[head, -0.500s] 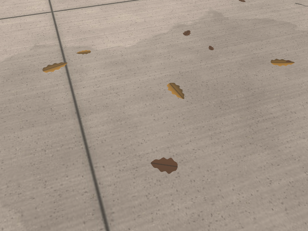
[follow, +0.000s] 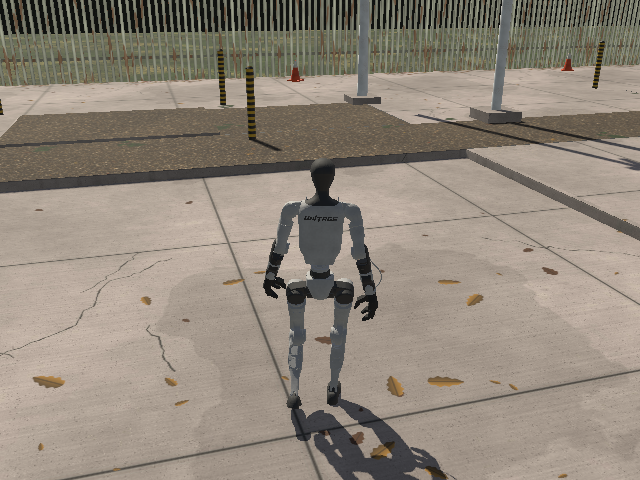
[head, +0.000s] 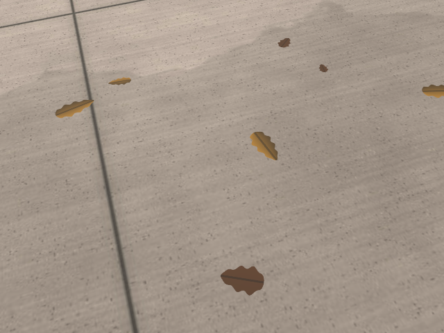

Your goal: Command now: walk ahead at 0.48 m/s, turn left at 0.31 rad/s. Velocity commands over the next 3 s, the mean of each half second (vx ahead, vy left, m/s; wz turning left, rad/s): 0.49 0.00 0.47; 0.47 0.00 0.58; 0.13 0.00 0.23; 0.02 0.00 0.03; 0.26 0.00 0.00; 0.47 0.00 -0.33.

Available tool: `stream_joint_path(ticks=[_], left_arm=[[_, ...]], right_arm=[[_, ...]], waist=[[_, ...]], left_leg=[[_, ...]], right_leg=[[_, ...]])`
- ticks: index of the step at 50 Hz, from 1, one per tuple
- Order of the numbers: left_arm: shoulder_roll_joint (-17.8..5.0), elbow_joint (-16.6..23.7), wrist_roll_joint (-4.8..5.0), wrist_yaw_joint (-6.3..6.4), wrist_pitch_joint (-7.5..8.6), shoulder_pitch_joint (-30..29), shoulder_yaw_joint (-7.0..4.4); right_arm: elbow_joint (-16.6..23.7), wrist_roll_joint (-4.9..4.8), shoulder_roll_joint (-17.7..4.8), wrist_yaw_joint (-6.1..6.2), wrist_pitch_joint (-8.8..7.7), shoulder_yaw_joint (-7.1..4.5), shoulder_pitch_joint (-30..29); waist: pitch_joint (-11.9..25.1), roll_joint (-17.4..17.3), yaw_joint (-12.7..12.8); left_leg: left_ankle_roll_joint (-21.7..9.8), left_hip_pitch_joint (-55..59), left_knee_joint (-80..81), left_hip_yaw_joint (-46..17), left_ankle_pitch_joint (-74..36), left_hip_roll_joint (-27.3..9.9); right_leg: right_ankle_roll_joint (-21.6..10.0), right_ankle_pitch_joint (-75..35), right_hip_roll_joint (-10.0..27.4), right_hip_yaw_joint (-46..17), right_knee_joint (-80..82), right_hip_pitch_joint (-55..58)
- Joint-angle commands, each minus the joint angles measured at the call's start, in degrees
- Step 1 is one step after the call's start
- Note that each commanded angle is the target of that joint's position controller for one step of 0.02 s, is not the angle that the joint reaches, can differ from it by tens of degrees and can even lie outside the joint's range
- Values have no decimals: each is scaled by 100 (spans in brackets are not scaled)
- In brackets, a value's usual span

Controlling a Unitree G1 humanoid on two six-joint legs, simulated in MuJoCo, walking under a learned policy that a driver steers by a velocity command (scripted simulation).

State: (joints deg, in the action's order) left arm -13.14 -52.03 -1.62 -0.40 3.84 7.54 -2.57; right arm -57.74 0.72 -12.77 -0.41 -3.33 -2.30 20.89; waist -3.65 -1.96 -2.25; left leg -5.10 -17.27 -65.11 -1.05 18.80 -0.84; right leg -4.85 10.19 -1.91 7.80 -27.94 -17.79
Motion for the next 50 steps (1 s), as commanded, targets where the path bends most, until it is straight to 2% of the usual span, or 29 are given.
stream_joint_path(ticks=[1,4,6,11,15,17,19,20,21,22,23,24,25,26,27,28,29,31,34,39,42,44,45,46,47,48,49,50], left_arm=[[-364,6,30,55,179,528,-66],[-452,-124,79,72,305,869,-87],[-446,-186,62,90,313,1086,-83],[-416,-325,66,137,299,1461,-37],[-526,-497,53,223,224,1908,-41],[-632,-520,35,268,163,1917,-58],[-812,-497,14,319,86,1815,-112],[-905,-452,-1,310,30,1747,-143],[-954,-391,4,276,-13,1690,-163],[-909,-238,35,231,-9,1555,-161],[-320,228,126,94,60,1577,-83],[-777,450,83,60,158,898,-147],[-658,580,130,34,247,600,-105],[-656,512,147,47,290,749,-100],[-638,515,62,63,223,735,-113],[-587,478,-55,59,99,887,-98],[-544,484,-117,38,-18,956,-96],[-461,597,-138,-8,-156,812,-76],[-478,921,-112,-35,-206,37,-55],[-503,1315,-51,-80,-180,-977,12],[-559,1532,-11,-95,-112,-1381,49],[-684,1560,10,-85,-58,-1183,31],[-782,1454,14,-46,-20,-763,-4],[-940,1254,4,21,35,-126,-68],[-1093,1090,-48,92,143,668,-122],[-1536,1070,-189,187,198,1538,-205],[-1905,1172,-165,147,90,1272,-294],[-1364,1252,-8,124,-13,972,-229]], right_arm=[[196,102,-323,-85,93,-111,341],[384,99,-241,-163,225,-132,-115],[540,92,-230,-202,262,-133,-546],[942,74,-109,-279,217,-41,-1594],[1247,104,-90,-310,205,27,-2242],[1279,117,-172,-298,209,-1,-2163],[1167,133,-321,-256,226,-73,-1671],[1042,134,-440,-233,210,-138,-1194],[838,160,-618,-194,167,-241,-508],[646,238,-1025,-109,145,-411,297],[808,164,-1629,-51,229,-582,53],[828,47,-1625,-34,298,-570,199],[798,12,-1396,26,290,-509,-118],[773,-6,-1054,37,250,-435,-355],[786,-14,-888,61,185,-379,-563],[825,-33,-787,80,122,-335,-706],[832,-58,-775,70,53,-312,-686],[782,-85,-950,44,-41,-342,-493],[755,-72,-1057,25,-44,-367,-132],[731,-42,-1084,40,4,-375,451],[756,16,-1143,84,27,-382,628],[842,38,-1241,134,24,-407,466],[905,44,-1307,145,24,-424,242],[944,32,-1357,126,2,-439,127],[984,-63,-1321,83,-45,-432,-14],[1234,-184,-825,76,-87,-303,83],[1326,-347,-536,155,-6,-259,1040],[1072,-55,-1058,212,113,-336,989]], waist=[[174,589,85],[31,497,51],[-78,466,112],[-262,445,293],[-306,486,480],[-166,601,364],[160,817,91],[436,854,-113],[805,761,-403],[1242,294,-808],[1661,-1315,-357],[1694,-192,-563],[982,90,-379],[444,489,-64],[248,586,162],[255,537,320],[317,456,394],[294,319,428],[125,90,197],[143,-147,-239],[115,-215,-366],[136,-297,-180],[191,-321,51],[481,-260,299],[904,-41,735],[1843,600,930],[2680,1902,375],[2253,905,259]], left_leg=[[-14,-1042,-201,-262,-376,-470],[62,-1538,-21,-162,-740,-538],[117,-2000,196,-92,-1143,-572],[199,-2114,1699,370,-1977,-410],[15,-1971,2637,862,-1838,-210],[-186,-1615,2847,1047,-1399,47],[-459,-981,2874,1198,-751,406],[-619,-457,3009,1171,-492,563],[-797,442,3402,1036,-474,686],[-1108,1765,3867,47,-125,58],[-2057,3605,4322,-3258,-190,-1695],[-2193,3557,4872,-3915,-517,-1849],[-1979,2954,4992,-3093,-800,-1792],[-1688,2083,5117,-2556,-1482,-1563],[-1460,1582,5144,-2104,-2021,-1228],[-1370,1227,5187,-1760,-2432,-993],[-1333,1068,5204,-1589,-2705,-863],[-1292,844,5251,-1373,-3024,-662],[-1091,821,5338,-1340,-2914,-481],[-848,1476,5081,-1531,-3065,-429],[-808,1840,4812,-1756,-3363,-552],[-649,1813,4587,-1924,-3526,-638],[-474,1602,4242,-1853,-4123,-540],[-302,1485,3557,-1779,-4868,-330],[-108,1040,2431,-1536,-4649,40],[64,116,757,-1118,-2302,428],[201,-1144,-709,-565,1931,1221],[168,-1330,-1113,-636,1398,647]], right_leg=[[-405,172,1677,-1695,2008,790],[-380,-397,1625,-1081,2179,896],[-324,-699,1559,-729,2219,1070],[-146,-1909,1360,65,2093,1353],[-106,-2987,1531,404,1799,2085],[-60,-4382,1611,592,1300,2432],[-61,-5861,1693,720,378,2637],[-112,-6001,1734,726,-415,2594],[-98,-5396,1722,731,-1528,2226],[58,-3701,1547,781,-3215,1085],[483,1786,138,510,-5599,-1743],[420,1714,96,-819,-5972,-2535],[361,1165,485,-1027,-5574,-2772],[358,867,701,-985,-4887,-2428],[413,843,837,-1028,-4432,-2094],[501,814,861,-1013,-4199,-1716],[578,825,865,-997,-3979,-1524],[713,669,848,-861,-3546,-1528],[836,-39,831,-740,-2708,-1883],[787,-834,586,-754,-1509,-2125],[681,-780,402,-770,-967,-2040],[553,-576,312,-872,-520,-1465],[455,-364,168,-856,-268,-799],[352,-341,-24,-777,-70,45],[197,-1035,259,-911,333,1234],[-66,-1942,1794,-2162,114,2752],[-919,-3509,3297,-4292,282,3638],[-962,-3298,2917,-4169,285,2915]])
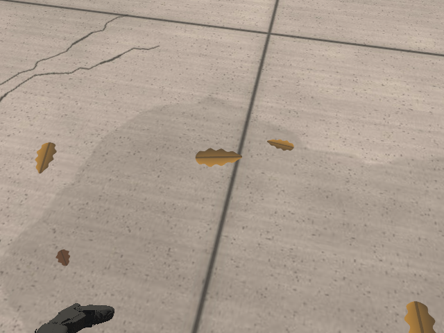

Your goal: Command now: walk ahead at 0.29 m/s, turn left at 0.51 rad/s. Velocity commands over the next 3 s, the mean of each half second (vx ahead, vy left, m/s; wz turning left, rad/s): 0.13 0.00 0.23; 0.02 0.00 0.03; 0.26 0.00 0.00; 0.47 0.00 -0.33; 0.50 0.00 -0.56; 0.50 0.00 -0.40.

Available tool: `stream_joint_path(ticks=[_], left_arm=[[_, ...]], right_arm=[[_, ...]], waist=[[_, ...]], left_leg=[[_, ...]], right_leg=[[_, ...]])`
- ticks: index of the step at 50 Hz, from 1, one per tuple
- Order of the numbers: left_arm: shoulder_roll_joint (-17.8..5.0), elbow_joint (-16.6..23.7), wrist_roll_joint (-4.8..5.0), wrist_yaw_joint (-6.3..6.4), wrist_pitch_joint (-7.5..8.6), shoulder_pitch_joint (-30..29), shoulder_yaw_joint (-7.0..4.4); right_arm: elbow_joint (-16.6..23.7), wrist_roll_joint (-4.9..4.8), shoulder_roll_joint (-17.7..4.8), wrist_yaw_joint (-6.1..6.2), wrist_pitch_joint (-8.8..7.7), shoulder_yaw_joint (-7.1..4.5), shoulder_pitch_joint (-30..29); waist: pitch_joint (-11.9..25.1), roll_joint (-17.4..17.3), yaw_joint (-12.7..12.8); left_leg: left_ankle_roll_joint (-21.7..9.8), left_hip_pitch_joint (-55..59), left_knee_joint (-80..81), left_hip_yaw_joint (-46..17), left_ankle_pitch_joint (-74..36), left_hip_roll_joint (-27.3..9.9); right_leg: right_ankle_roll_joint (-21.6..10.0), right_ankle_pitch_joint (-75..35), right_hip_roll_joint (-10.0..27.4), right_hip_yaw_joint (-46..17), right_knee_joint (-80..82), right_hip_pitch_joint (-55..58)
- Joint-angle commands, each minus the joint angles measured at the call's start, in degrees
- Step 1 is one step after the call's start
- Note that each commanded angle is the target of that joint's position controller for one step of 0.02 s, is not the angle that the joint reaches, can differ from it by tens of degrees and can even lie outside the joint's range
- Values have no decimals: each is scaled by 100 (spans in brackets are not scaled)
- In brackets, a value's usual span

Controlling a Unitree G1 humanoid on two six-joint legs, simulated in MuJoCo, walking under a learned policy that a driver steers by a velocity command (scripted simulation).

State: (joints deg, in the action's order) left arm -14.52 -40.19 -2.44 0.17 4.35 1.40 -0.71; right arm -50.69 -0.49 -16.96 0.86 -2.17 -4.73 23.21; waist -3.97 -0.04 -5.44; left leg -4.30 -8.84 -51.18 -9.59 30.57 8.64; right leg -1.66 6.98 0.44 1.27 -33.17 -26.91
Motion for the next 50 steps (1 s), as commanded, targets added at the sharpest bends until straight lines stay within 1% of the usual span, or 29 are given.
stream_joint_path(ticks=[1,2,3,4,5,7,8,10,12,13,15,16,17,18,19,20,21,22,23,24,25,26,27,29,30,32,34,42,50], left_arm=[[-691,87,122,66,-68,1263,-259],[-438,51,105,52,-67,1087,-173],[-383,-10,119,67,-45,1114,-144],[-441,-85,137,66,-27,1119,-152],[-513,-152,146,44,13,1191,-169],[-610,-212,128,19,56,1181,-198],[-631,-229,115,13,49,1130,-200],[-620,-276,115,5,12,1057,-187],[-663,-340,124,-16,-35,1077,-195],[-711,-390,125,-28,-67,1161,-211],[-799,-485,135,-48,-155,1340,-244],[-823,-514,153,-46,-207,1365,-253],[-808,-527,187,-31,-260,1318,-247],[-728,-566,160,-15,-303,1416,-223],[-514,-547,108,-24,-317,1606,-166],[-115,-481,151,-39,-328,2084,-70],[-194,-686,217,44,-461,2024,-55],[-317,-675,222,69,-519,1900,-85],[-328,-721,186,72,-527,1800,-95],[-386,-766,164,67,-513,1750,-109],[-460,-814,131,58,-491,1776,-123],[-444,-894,121,51,-453,1826,-108],[-448,-968,132,43,-425,1848,-103],[-380,-1093,160,49,-406,1789,-96],[-348,-1134,166,60,-406,1761,-96],[-326,-1233,167,83,-402,1746,-98],[-319,-1337,171,101,-408,1729,-104],[-273,-1740,168,156,-457,1722,-93],[-183,-2065,167,189,-466,1765,-43]], right_arm=[[383,136,-632,38,39,-114,305],[428,161,-497,-7,69,-91,68],[463,206,-401,-72,129,-77,-87],[459,228,-303,-133,210,-53,-20],[475,226,-250,-168,260,-42,-5],[514,193,-198,-196,307,-15,-47],[541,201,-174,-201,326,6,-131],[616,224,-82,-219,359,85,-392],[680,207,-6,-238,378,175,-706],[700,199,-20,-235,384,200,-835],[719,196,-70,-214,374,228,-1002],[713,203,-72,-200,355,241,-1025],[683,223,-40,-181,316,262,-978],[669,252,-94,-149,270,272,-993],[686,307,-318,-90,212,254,-954],[828,272,-733,-24,188,215,-1262],[719,143,-465,19,199,253,-1241],[716,145,-288,27,196,319,-1512],[689,143,-168,40,192,364,-1707],[634,145,-138,61,185,381,-1704],[562,106,-154,84,169,376,-1597],[477,81,-161,80,162,370,-1490],[411,69,-167,66,156,356,-1403],[260,84,-161,60,140,340,-1287],[185,91,-173,65,130,332,-1257],[73,93,-162,68,101,324,-1249],[-51,85,-136,74,88,323,-1237],[-547,80,-127,116,108,325,-1071],[-934,79,-51,137,138,363,-851]], waist=[[1440,354,572],[1014,253,521],[803,539,524],[715,750,448],[756,775,407],[901,689,309],[922,672,273],[882,766,272],[869,918,365],[879,948,433],[861,912,541],[814,852,538],[756,728,453],[675,487,429],[734,-84,504],[772,-1070,928],[762,-1080,638],[459,-978,779],[382,-932,818],[405,-955,817],[445,-909,785],[462,-739,756],[364,-496,700],[234,-111,635],[248,-80,637],[347,-58,637],[381,-29,637],[274,8,640],[142,-5,609]], left_leg=[[162,-2209,-2379,301,-183,-419],[234,-2216,-2125,371,-409,-585],[294,-2186,-1900,378,-547,-689],[366,-1991,-1803,428,-626,-659],[392,-1838,-1700,444,-734,-584],[428,-1772,-1432,444,-882,-504],[434,-1758,-1153,467,-973,-528],[443,-1550,-385,612,-1290,-631],[442,-1105,432,808,-1601,-712],[447,-951,713,880,-1641,-718],[425,-719,1210,987,-1594,-714],[379,-549,1555,1026,-1637,-720],[302,-187,2144,1057,-1914,-723],[230,179,2801,875,-2168,-815],[134,578,3220,73,-2670,-1533],[-289,554,3385,-1047,-3842,-2597],[-730,-288,3500,-1008,-3282,-2624],[-599,-579,3595,-794,-2694,-2271],[-370,-665,3580,-530,-2284,-1959],[-184,-616,3559,-344,-2144,-1722],[-75,-570,3537,-240,-2109,-1599],[-11,-500,3518,-182,-2070,-1531],[14,-427,3496,-126,-2044,-1479],[-7,-259,3363,-52,-2343,-1432],[-20,-194,3297,-21,-2549,-1422],[-41,-90,3213,34,-2913,-1407],[-40,-67,3202,69,-2998,-1388],[-11,-134,3305,128,-2908,-1329],[29,-155,3372,175,-2722,-1288]], right_leg=[[-1175,-3142,2304,-2510,917,3048],[-1021,-3390,1959,-1794,1073,2564],[-937,-3539,1716,-1355,1226,2272],[-930,-3676,1553,-1049,1369,1946],[-957,-3966,1505,-889,1413,1801],[-1073,-4189,1515,-659,1468,1729],[-1083,-4068,1502,-540,1501,1675],[-1010,-3754,1379,-255,1563,1490],[-932,-3310,1253,-57,1594,1308],[-928,-3082,1252,-76,1566,1322],[-923,-2418,1304,-224,1455,1378],[-885,-1920,1318,-311,1368,1336],[-762,-1275,1260,-337,1204,1163],[-522,-606,1142,-364,1046,954],[-215,145,910,-230,701,702],[79,1575,249,262,305,500],[86,1942,164,95,343,1171],[83,1652,116,54,505,1357],[89,1157,109,37,805,1551],[124,702,161,13,992,1723],[157,407,260,-59,1117,1848],[181,310,352,-118,1197,1870],[190,341,405,-154,1234,1735],[193,332,438,-196,1316,1585],[190,291,447,-212,1353,1591],[174,190,469,-222,1381,1678],[162,161,484,-226,1395,1759],[107,135,539,-254,1417,1912],[68,187,562,-284,1449,1883]])
Over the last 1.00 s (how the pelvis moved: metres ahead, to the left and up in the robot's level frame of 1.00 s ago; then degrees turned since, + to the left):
0.55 0.09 -0.01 34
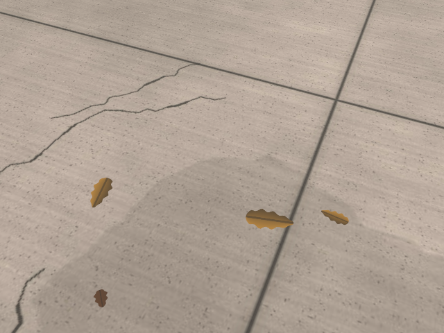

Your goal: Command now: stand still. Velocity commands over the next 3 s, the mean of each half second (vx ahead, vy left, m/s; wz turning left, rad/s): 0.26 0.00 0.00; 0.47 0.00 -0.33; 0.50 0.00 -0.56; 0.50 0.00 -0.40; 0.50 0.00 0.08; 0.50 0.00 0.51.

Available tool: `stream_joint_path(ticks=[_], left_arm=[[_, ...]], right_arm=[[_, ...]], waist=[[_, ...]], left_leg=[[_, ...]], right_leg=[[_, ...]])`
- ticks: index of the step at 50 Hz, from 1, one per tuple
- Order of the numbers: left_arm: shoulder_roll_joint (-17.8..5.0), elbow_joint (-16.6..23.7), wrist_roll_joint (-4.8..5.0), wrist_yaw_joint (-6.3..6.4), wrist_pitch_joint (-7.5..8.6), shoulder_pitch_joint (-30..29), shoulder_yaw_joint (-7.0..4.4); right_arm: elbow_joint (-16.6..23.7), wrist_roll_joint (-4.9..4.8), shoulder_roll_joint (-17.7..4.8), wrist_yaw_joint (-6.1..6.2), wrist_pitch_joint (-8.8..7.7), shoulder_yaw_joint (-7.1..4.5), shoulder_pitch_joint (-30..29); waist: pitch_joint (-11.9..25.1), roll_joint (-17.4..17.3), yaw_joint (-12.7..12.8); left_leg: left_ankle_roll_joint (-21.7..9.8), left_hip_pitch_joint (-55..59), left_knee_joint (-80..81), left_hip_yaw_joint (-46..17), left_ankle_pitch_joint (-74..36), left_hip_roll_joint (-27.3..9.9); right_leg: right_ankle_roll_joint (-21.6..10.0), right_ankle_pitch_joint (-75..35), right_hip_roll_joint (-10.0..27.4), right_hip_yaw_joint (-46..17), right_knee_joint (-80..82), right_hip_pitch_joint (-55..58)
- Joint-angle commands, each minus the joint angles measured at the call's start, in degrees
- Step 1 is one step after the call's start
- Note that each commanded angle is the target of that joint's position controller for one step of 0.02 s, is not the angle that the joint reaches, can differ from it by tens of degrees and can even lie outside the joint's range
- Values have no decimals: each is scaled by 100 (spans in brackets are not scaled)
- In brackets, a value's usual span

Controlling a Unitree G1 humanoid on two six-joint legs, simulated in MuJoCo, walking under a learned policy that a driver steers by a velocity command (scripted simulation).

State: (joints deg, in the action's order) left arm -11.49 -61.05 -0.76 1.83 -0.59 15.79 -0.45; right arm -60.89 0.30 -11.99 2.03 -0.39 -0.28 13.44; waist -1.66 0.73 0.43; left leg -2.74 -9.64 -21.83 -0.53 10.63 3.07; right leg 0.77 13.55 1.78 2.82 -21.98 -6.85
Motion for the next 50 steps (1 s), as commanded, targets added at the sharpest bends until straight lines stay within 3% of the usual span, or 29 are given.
stream_joint_path(ticks=[1,2,4,7,9,11,13,14,15,16,17,18,19,22,25,28,30,32,33,34,35,36,37,38,39,40,42,46,50], left_arm=[[-471,-12,-1,25,30,333,-62],[-455,-43,-1,28,32,341,-55],[-451,-119,-31,14,23,462,-67],[-434,10,-88,-43,-4,362,-87],[-228,109,-127,-86,62,273,-46],[-157,184,-148,-133,180,273,-38],[-178,129,-98,-170,294,612,-63],[-152,-26,-75,-165,337,1091,-71],[-408,-198,-84,-112,385,1726,-142],[-927,-382,-40,-77,409,2313,-301],[-924,-388,-53,-60,378,2147,-328],[-709,-280,-60,-65,400,1830,-284],[-598,-196,-63,-72,444,1601,-262],[-397,-170,-38,-74,577,1499,-199],[-313,-267,-37,-72,621,1729,-145],[-389,-290,-50,-71,628,1829,-131],[-540,-275,-49,-63,625,1767,-161],[-678,-206,-34,-67,628,1516,-191],[-742,-175,-12,-75,631,1396,-212],[-780,-129,25,-98,626,1272,-224],[-609,11,65,-132,624,1280,-184],[237,124,219,-133,562,2010,-42],[-417,100,80,-110,502,1696,-227],[-449,265,35,-134,474,1181,-282],[-322,342,7,-168,480,888,-275],[-251,350,-42,-202,441,804,-304],[-124,395,-114,-278,292,862,-341],[-60,757,-129,-381,116,134,-365],[-61,1166,-106,-495,122,-844,-309]], right_arm=[[47,0,-533,21,-37,-77,150],[9,0,-518,22,-34,-71,173],[-64,2,-588,17,4,-104,272],[-49,35,-742,-31,95,-223,428],[-95,37,-726,-52,71,-270,704],[-134,49,-849,-66,35,-355,835],[-14,14,-827,-98,-6,-385,437],[122,-16,-748,-117,-22,-383,20],[364,-40,-502,-141,-73,-328,-497],[629,-25,-160,-187,-160,-244,-868],[718,198,-484,-208,-216,-295,-998],[622,220,-440,-261,-265,-301,-766],[501,181,-355,-316,-306,-290,-501],[513,187,-317,-417,-312,-308,-535],[785,171,-183,-419,-254,-256,-1111],[1128,112,-104,-421,-246,-177,-1814],[1249,80,-205,-403,-248,-180,-1887],[1189,60,-388,-333,-281,-247,-1403],[1008,49,-533,-279,-320,-319,-769],[731,70,-704,-216,-379,-413,141],[610,217,-1136,-138,-442,-546,1002],[613,346,-1655,-157,-429,-645,1333],[679,148,-1361,-198,-352,-620,991],[796,114,-967,-202,-368,-505,276],[857,98,-647,-218,-430,-429,-102],[829,109,-499,-200,-486,-388,-179],[676,87,-260,-150,-574,-313,34],[556,63,-369,-108,-700,-327,481],[512,81,-361,-93,-713,-294,719]], waist=[[-104,-80,16],[-118,-77,12],[-77,-170,3],[-677,-293,-72],[-773,-553,-171],[-539,-820,-170],[-455,-682,126],[-508,-484,410],[-558,221,719],[-612,1400,876],[-1032,878,682],[-1015,446,419],[-901,345,237],[-668,414,108],[-684,472,176],[-758,619,312],[-719,711,253],[-462,689,-51],[-123,600,-329],[392,417,-728],[1028,15,-1005],[1926,-1314,-612],[1691,-679,-625],[717,-445,-333],[219,-299,-237],[19,-373,-110],[-31,-482,105],[-196,-447,142],[-431,-381,31]], left_leg=[[-122,-76,441,-726,-703,-727],[-117,-76,444,-720,-680,-723],[-201,-157,515,-729,837,-590],[-542,-689,625,-1115,3198,-688],[-800,-433,903,-1810,3499,-1127],[-1052,-266,1252,-2384,3412,-1576],[-972,-885,1125,-2115,3168,-1463],[-787,-1561,731,-1661,3005,-1151],[-494,-2520,-343,-923,2515,-603],[-199,-3384,-1975,206,1688,132],[-196,-3770,-2686,180,1518,-198],[-201,-3685,-3052,39,1162,-376],[-176,-3560,-3241,28,883,-475],[-37,-3379,-3364,240,305,-575],[85,-3368,-2942,495,12,-517],[76,-2747,-1963,685,-238,-372],[-23,-2249,-1522,712,-246,-275],[-181,-1355,-1226,694,-231,-103],[-272,-595,-1010,677,-254,15],[-362,600,-664,644,-451,-1],[-536,1964,-448,-475,442,-1076],[-1091,3183,172,-3172,1237,-2909],[-1169,2409,768,-3860,1965,-2819],[-996,1518,910,-2929,2143,-2613],[-868,757,1109,-2165,1442,-2355],[-725,344,1186,-1562,869,-2114],[-606,-14,1254,-786,41,-1914],[-627,131,1453,2,-630,-1876],[-563,204,1467,745,-1249,-1665]], right_leg=[[-178,-461,430,-443,335,-135],[-181,-453,430,-446,339,-147],[-239,661,224,-293,193,-204],[-446,2260,9,-274,-220,-1009],[-464,1797,-109,-131,-730,-1465],[-501,1048,-182,73,-1158,-1370],[-633,978,-165,5,-750,-524],[-720,1012,-157,-120,-188,287],[-892,1639,450,-1118,610,1106],[-1237,2907,1519,-3017,1671,1585],[-1387,2737,1968,-3369,1764,1288],[-1358,2345,1812,-3077,1708,1117],[-1254,1786,1605,-2677,1705,1098],[-1119,109,1168,-1664,1670,1092],[-1129,-1492,990,-1093,1474,975],[-1137,-2283,877,-908,1360,593],[-1130,-2809,953,-972,1204,546],[-1015,-4045,1020,-954,669,532],[-916,-4698,934,-853,-34,544],[-790,-4528,691,-677,-1112,213],[-707,-2807,389,-557,-2602,-814],[-529,1507,-420,-178,-4648,-2403],[-655,1377,-271,-678,-5286,-2666],[-701,790,42,-659,-5291,-2856],[-710,424,226,-614,-5054,-2745],[-706,287,335,-617,-4875,-2567],[-653,231,409,-562,-4667,-2312],[-567,-351,502,-395,-4324,-2999],[-482,-1204,429,-118,-3060,-3205]])
Over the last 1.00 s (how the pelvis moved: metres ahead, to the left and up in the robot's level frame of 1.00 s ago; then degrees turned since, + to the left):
0.11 0.02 0.02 5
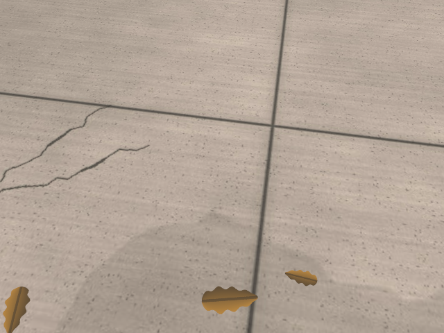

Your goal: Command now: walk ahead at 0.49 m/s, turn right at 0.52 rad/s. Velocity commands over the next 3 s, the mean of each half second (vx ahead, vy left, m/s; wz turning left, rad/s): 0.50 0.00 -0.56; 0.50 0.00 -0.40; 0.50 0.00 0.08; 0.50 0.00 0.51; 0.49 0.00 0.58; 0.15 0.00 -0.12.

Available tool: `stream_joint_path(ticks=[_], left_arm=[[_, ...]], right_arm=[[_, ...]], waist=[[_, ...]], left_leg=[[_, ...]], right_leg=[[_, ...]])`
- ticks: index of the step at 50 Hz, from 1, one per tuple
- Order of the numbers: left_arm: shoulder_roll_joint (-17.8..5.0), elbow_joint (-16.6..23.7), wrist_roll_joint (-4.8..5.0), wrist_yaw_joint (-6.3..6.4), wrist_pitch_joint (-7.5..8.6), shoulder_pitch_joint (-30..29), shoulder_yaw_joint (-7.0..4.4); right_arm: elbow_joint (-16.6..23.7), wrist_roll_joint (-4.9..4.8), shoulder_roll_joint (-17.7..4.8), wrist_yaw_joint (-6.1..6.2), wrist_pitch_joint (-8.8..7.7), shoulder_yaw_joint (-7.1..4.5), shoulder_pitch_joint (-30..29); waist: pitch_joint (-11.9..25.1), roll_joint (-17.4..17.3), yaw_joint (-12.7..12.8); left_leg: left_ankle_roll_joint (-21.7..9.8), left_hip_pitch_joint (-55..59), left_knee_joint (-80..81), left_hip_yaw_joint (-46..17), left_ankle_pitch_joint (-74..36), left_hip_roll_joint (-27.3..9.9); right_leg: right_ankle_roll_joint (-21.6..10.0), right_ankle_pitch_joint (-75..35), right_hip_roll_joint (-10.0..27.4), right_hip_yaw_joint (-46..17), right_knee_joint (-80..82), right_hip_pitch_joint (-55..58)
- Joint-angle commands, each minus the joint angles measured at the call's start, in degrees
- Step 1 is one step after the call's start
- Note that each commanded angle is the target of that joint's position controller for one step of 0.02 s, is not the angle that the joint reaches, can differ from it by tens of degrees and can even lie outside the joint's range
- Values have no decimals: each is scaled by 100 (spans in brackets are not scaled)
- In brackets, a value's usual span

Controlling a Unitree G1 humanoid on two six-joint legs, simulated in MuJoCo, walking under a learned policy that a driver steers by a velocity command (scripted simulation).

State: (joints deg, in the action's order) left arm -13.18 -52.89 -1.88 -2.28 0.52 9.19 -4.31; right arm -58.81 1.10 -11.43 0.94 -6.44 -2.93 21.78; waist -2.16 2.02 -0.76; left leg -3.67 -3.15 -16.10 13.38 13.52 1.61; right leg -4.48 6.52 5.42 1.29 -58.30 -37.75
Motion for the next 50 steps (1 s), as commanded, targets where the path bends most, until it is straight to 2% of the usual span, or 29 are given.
stream_joint_path(ticks=[1,5,7,9,10,11,12,13,14,15,16,18,20,22,25,30,33,36,37,38,39,40,41,42,43,45,46,48,50], left_arm=[[130,440,8,-109,22,-415,106],[38,745,-14,-169,42,-1069,138],[-50,795,-34,-158,54,-1065,104],[-195,710,-54,-108,49,-622,32],[-305,582,-50,-83,67,-135,-31],[-464,356,-75,-33,117,604,-127],[-941,179,-146,55,145,1368,-301],[-1574,348,-65,95,83,1121,-444],[-1535,386,24,137,-18,1324,-425],[-1295,339,61,199,-14,1000,-353],[-970,330,97,212,35,746,-278],[-697,383,145,254,162,405,-181],[-731,358,201,234,293,553,-158],[-903,326,200,214,345,781,-191],[-934,296,192,196,335,1182,-191],[-984,278,157,228,302,1717,-190],[-1055,305,100,275,283,1860,-195],[-1160,386,83,322,325,1536,-199],[-1200,382,81,302,357,1472,-201],[-1160,363,99,262,394,1427,-180],[-754,513,125,230,433,1551,-63],[-377,522,321,215,407,2478,-15],[-802,367,99,264,345,2233,-39],[-814,440,67,222,331,1692,-47],[-730,522,57,188,334,1356,-14],[-645,577,-27,107,248,1248,7],[-601,568,-42,82,207,1267,20],[-539,615,-61,45,160,1123,47],[-492,772,-80,4,147,648,93]], right_arm=[[299,-4,-459,22,-111,-30,-65],[194,2,-695,72,-59,-77,352],[165,15,-778,106,14,-99,428],[169,33,-962,138,110,-155,420],[196,36,-1053,131,180,-186,407],[255,15,-1098,99,236,-200,359],[423,6,-998,67,244,-177,297],[917,-81,-414,-64,182,-92,311],[1132,-51,-884,-103,87,-161,-461],[1251,-107,-764,-126,4,-117,-775],[1166,-106,-744,-104,-43,-106,-628],[1115,108,-685,-88,142,-107,-462],[1163,190,-605,-130,337,-99,-426],[1321,186,-565,-160,425,-81,-766],[1631,156,-627,-175,459,-67,-1574],[2003,107,-639,-233,421,7,-2497],[2221,61,-694,-250,351,45,-2861],[2076,46,-869,-218,266,-3,-2138],[1873,49,-1005,-166,227,-71,-1516],[1659,76,-1132,-102,160,-133,-709],[1604,208,-1509,-12,118,-212,198],[1483,265,-2052,-44,179,-354,252],[1551,107,-1505,-108,247,-271,-178],[1631,47,-1069,-129,245,-169,-660],[1596,77,-849,-147,223,-107,-844],[1408,51,-760,-131,155,-57,-744],[1314,23,-768,-150,99,-55,-600],[1169,-36,-827,-177,8,-69,-371],[1072,-58,-881,-175,-6,-84,-217]], waist=[[-408,-520,105],[-456,-515,-77],[-355,-580,-22],[-37,-776,190],[246,-813,374],[658,-681,693],[1165,-214,1031],[1598,1270,573],[1574,170,847],[848,-53,650],[373,-439,354],[231,-486,-22],[271,-383,-123],[164,-263,-68],[-26,-60,204],[-33,120,571],[-69,209,665],[74,327,260],[365,262,4],[804,26,-409],[1603,-527,-682],[2083,-2116,-168],[1401,-1040,-63],[622,-480,-14],[321,-258,15],[212,-678,153],[256,-768,175],[251,-753,210],[99,-721,160]], left_leg=[[-446,-429,872,-482,-1750,-1490],[-391,284,685,-122,-2610,-1676],[-332,729,205,91,-3937,-1727],[-288,1015,-769,252,-5571,-1761],[-287,1015,-1598,265,-5818,-1777],[-188,610,-2787,318,-5237,-1738],[-3,-604,-4495,322,-3415,-1570],[405,-3334,-6796,-94,1659,-202],[363,-4032,-7048,-1298,1371,-205],[289,-4246,-6705,-1467,783,-559],[273,-3869,-6026,-1473,455,-776],[386,-3131,-5382,-1540,403,-927],[520,-2948,-5009,-1475,426,-902],[630,-3134,-4554,-1375,102,-884],[711,-3586,-3722,-1324,-584,-836],[644,-3771,-2639,-1341,-1218,-563],[531,-3581,-2100,-1342,-1130,-373],[240,-2190,-1455,-1289,-821,-166],[121,-1389,-1338,-1189,-642,9],[-37,-329,-1032,-1235,-791,-120],[-315,951,-976,-2610,160,-1392],[-1101,1961,-169,-5493,354,-2664],[-1039,1331,69,-5696,1164,-2477],[-933,517,144,-4688,1053,-2221],[-811,41,230,-3949,349,-1923],[-647,-384,372,-3034,-695,-1512],[-662,-425,397,-2843,-1151,-1456],[-754,-374,512,-2559,-1590,-1434],[-818,-326,750,-2350,-1526,-1426]], right_leg=[[41,-671,9,164,985,31],[-133,-578,-170,596,1926,257],[-310,-158,-396,773,2153,493],[-540,499,-786,967,2218,1087],[-672,744,-987,984,2365,1604],[-829,619,-1141,880,2812,2616],[-1122,1196,-365,-294,3143,3972],[-2058,1294,1339,-3665,3766,5692],[-2091,1046,1414,-4103,4329,5536],[-1896,644,1330,-3241,4368,4926],[-1621,-163,1080,-2686,4458,4089],[-1348,-1174,542,-1899,4511,3267],[-1335,-1678,333,-1654,4538,3027],[-1280,-1642,196,-1551,4629,2887],[-1099,-1481,86,-1629,4695,3053],[-927,-1814,63,-1810,4408,3702],[-873,-2173,164,-2011,4132,3980],[-554,-2934,222,-1956,3739,3765],[-452,-3592,107,-1854,3121,3718],[-337,-3457,-204,-1564,2061,3440],[-232,-1718,-530,-1275,450,2636],[-6,2321,-1513,-782,-1118,981],[-85,2086,-1053,-1016,-1556,430],[-61,1535,-843,-965,-1427,411],[-41,1255,-678,-908,-1157,485],[36,1155,-501,-805,-756,750],[70,1142,-515,-750,-667,834],[134,1049,-475,-641,-484,636],[225,697,-286,-458,-115,243]])
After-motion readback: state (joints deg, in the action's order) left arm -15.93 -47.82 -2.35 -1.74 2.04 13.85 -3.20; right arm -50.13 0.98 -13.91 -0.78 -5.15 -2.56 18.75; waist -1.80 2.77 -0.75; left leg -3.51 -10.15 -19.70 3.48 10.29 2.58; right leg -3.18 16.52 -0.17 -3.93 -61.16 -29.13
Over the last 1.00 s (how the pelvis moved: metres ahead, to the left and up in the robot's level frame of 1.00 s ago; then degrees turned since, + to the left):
0.36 0.00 0.00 -13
